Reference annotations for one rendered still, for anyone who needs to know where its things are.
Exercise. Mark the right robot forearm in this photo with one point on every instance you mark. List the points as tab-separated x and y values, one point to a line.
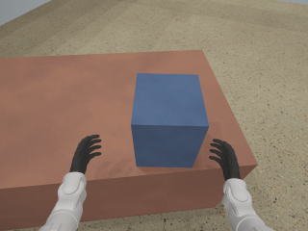
238	203

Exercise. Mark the left robot forearm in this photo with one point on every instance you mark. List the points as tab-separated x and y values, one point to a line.
68	210

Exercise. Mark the pedestal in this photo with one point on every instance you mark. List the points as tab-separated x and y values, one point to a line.
48	104

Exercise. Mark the right robot hand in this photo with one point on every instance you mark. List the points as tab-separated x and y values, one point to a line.
227	161

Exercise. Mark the left robot hand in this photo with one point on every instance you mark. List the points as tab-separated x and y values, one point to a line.
82	154

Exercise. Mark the carton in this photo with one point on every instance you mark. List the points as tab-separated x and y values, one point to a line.
169	120

